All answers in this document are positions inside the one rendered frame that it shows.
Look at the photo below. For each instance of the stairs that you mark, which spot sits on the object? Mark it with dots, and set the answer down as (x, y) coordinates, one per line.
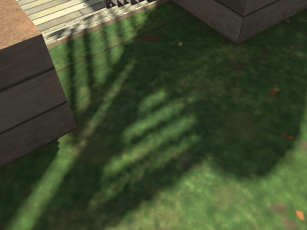
(90, 24)

